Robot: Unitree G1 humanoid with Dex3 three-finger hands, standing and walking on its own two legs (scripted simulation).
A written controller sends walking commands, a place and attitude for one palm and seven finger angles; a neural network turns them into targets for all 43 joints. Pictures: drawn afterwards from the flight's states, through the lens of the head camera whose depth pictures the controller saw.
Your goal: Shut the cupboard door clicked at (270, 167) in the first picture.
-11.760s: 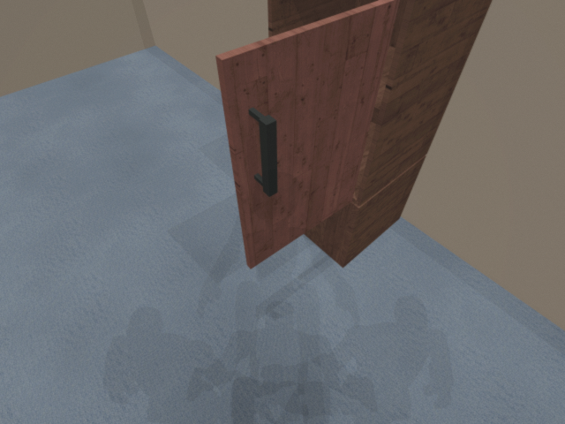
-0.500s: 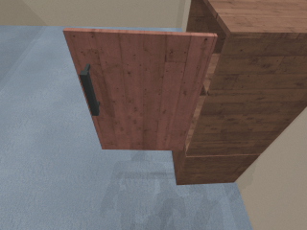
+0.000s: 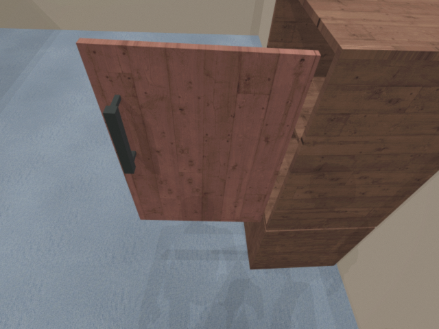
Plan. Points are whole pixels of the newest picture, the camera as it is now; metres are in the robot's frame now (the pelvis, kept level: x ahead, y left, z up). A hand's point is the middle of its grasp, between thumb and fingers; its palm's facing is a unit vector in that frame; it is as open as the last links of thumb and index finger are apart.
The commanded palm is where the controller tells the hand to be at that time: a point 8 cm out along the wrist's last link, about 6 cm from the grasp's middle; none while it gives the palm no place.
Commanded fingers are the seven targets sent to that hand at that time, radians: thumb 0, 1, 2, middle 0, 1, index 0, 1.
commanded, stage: come to a stop and stand still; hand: left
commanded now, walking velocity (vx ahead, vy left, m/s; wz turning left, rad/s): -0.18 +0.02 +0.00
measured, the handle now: (123, 136) +0.45 +0.24 +0.08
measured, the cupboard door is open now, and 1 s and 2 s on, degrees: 87 87 87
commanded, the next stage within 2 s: look again from close up in 0.86 s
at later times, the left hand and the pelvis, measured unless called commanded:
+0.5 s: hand out of the picture +0.05 +0.19 -0.16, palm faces -0.03 -0.97 -0.25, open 7.4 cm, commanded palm none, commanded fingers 0.00 0.90 0.90 -0.20 -0.30 -0.20 -0.30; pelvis -0.01 +0.00 +0.01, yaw -1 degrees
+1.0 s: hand out of the picture -0.03 +0.19 -0.16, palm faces -0.03 -0.98 -0.19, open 7.4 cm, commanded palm none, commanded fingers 0.00 0.90 0.90 -0.20 -0.30 -0.20 -0.30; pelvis -0.03 +0.02 +0.01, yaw -1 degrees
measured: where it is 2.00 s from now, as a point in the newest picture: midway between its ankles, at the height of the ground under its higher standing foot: outside the picture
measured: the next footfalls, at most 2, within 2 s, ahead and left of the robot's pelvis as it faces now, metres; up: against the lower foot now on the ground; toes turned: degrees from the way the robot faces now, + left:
right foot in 0.10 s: +0.03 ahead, -0.12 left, +0.00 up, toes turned +0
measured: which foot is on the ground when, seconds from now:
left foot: down 0.00-1.00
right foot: down 0.00-0.00, up 0.02-0.08, down 0.10-1.00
